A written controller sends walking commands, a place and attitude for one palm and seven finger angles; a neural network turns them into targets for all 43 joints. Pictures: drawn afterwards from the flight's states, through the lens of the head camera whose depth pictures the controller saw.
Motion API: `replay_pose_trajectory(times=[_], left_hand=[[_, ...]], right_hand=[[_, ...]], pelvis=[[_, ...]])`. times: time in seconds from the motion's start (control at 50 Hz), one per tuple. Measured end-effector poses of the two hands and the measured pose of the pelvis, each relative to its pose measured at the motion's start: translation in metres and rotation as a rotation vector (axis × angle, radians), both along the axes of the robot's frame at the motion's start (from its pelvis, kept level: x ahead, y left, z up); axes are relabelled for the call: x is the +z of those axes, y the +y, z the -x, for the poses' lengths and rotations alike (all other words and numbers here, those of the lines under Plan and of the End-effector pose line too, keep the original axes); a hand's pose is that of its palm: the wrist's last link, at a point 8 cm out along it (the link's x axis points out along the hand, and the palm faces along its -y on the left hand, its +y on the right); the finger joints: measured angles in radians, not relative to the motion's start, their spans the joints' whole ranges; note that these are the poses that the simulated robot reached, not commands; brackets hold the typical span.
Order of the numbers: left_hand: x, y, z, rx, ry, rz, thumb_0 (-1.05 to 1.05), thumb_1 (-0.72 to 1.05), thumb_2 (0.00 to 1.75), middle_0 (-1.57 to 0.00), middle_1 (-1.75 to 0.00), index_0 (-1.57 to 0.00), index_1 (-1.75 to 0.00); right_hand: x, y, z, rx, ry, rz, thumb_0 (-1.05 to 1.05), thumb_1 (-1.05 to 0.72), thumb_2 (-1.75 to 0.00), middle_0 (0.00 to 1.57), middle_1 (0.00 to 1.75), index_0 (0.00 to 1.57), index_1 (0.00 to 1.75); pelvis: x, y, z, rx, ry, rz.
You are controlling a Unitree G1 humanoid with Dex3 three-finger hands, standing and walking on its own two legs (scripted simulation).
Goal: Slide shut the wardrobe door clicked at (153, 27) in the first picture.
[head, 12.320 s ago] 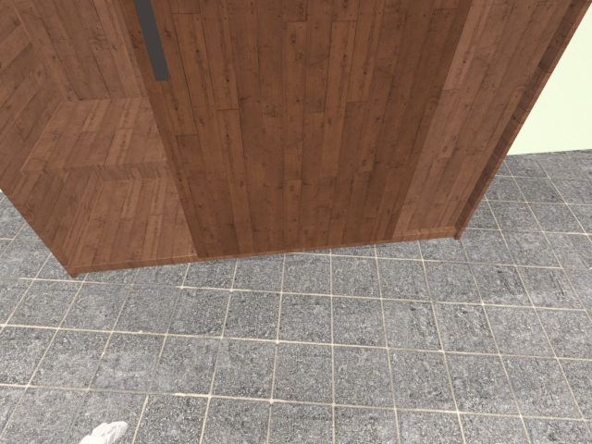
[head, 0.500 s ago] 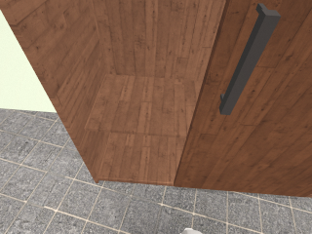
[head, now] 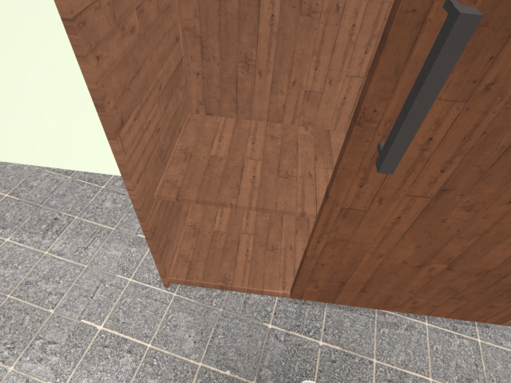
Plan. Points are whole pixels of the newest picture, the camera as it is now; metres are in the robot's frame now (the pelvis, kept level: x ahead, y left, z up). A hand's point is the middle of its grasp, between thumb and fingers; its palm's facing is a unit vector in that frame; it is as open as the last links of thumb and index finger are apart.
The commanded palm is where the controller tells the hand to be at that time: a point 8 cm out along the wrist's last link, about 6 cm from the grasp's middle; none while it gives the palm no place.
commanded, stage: come to a stop and stand still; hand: right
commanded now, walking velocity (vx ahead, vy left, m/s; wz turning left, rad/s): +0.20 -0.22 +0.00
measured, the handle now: (413, 97) +0.51 -0.20 +0.22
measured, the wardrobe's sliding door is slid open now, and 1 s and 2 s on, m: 0.49 0.49 0.49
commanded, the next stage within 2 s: look again from close up in 0.98 s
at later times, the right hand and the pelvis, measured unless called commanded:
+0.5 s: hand out of the picture -0.05 -0.20 -0.17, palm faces +0.07 +0.98 -0.19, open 7.4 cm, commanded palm none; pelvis -0.01 -0.04 +0.00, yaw -1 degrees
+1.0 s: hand out of the picture -0.04 -0.26 -0.17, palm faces +0.00 +0.99 -0.16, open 7.4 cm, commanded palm none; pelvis -0.04 -0.09 +0.01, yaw +1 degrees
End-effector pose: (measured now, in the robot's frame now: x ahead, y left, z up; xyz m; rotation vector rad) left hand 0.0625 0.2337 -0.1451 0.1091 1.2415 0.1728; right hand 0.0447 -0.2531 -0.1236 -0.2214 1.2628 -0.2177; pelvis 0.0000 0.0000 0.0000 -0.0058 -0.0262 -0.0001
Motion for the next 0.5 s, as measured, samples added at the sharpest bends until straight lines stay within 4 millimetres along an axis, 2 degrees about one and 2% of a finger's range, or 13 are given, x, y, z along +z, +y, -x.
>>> replay_pose_trajectory(times=[0.08,0.14,0.2,0.26,0.34,0.42,0.5], left_hand=[[0.004,0.013,0.037,0.02,0.079,0.027,0.0,0.91,0.89,-0.2,-0.3,-0.19,-0.29],[0.009,0.018,0.062,0.042,0.114,0.036,0.0,0.91,0.89,-0.19,-0.3,-0.19,-0.29],[0.012,0.02,0.084,0.038,0.175,0.029,0.0,0.91,0.89,-0.19,-0.3,-0.19,-0.29],[0.014,0.018,0.096,0.011,0.242,0.015,0.0,0.91,0.89,-0.19,-0.3,-0.19,-0.29],[0.016,0.008,0.088,-0.021,0.255,-0.009,0.0,0.92,0.89,-0.19,-0.3,-0.19,-0.29],[0.011,-0.011,0.062,-0.059,0.165,-0.038,0.0,0.91,0.89,-0.19,-0.3,-0.19,-0.29],[0.013,-0.04,0.035,-0.085,0.051,-0.05,0.0,0.92,0.89,-0.19,-0.3,-0.19,-0.29]], right_hand=[[0.014,0.026,0.029,-0.02,0.031,-0.021,0.0,-0.91,-0.9,0.2,0.3,0.2,0.3],[0.018,0.04,0.044,-0.017,0.073,-0.044,0.0,-0.9,-0.9,0.2,0.3,0.2,0.3],[0.018,0.048,0.054,-0.031,0.089,-0.064,0.0,-0.9,-0.9,0.2,0.3,0.2,0.3],[0.015,0.05,0.063,-0.065,0.098,-0.077,0.0,-0.9,-0.9,0.2,0.3,0.2,0.3],[0.008,0.043,0.079,-0.104,0.136,-0.092,0.0,-0.9,-0.9,0.2,0.3,0.2,0.3],[-0.009,0.026,0.093,-0.098,0.179,-0.102,0.0,-0.9,-0.9,0.2,0.3,0.2,0.3],[-0.02,0.003,0.096,-0.078,0.179,-0.11,0.0,-0.9,-0.9,0.2,0.3,0.2,0.3]], pelvis=[[0.015,0.009,0.0,0.014,0.002,0.022],[0.022,0.013,0.001,0.027,0.014,0.035],[0.024,0.013,0.002,0.015,0.024,0.031],[0.023,0.01,0.003,-0.002,0.032,0.023],[0.021,0.0,0.004,-0.014,0.033,0.018],[0.008,-0.019,0.007,-0.027,0.034,-0.03],[0.004,-0.038,0.014,-0.021,0.02,-0.027]])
